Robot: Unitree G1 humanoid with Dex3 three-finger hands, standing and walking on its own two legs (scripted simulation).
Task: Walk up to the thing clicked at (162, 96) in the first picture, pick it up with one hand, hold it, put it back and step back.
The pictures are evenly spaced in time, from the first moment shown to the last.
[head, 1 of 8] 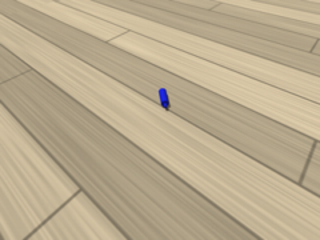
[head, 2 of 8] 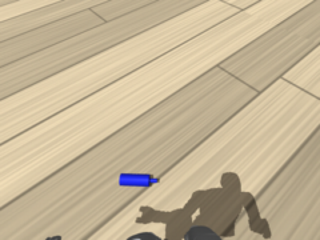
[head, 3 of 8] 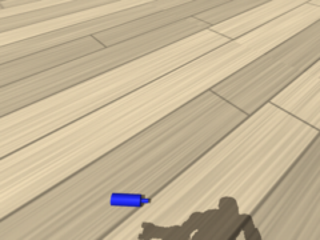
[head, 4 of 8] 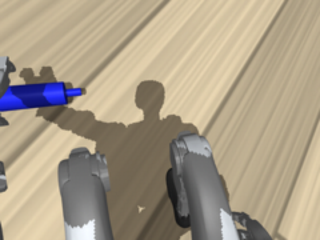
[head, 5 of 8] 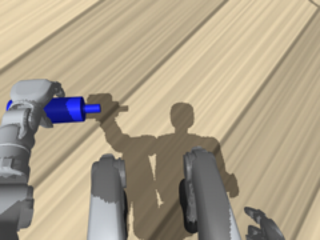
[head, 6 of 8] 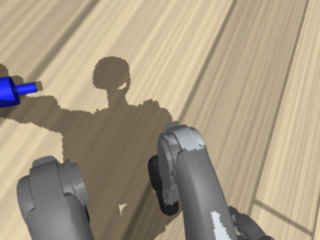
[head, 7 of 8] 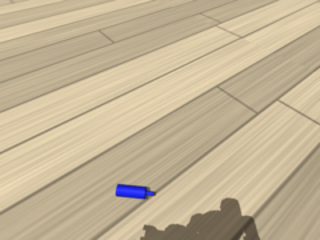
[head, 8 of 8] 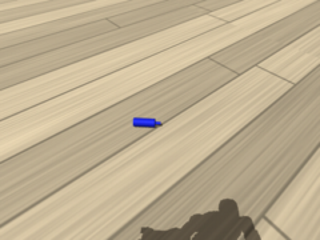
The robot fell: no
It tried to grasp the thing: yes
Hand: left
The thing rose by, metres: 0.65
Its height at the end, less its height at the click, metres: +0.00
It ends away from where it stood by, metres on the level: 0.01
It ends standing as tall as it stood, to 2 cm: yes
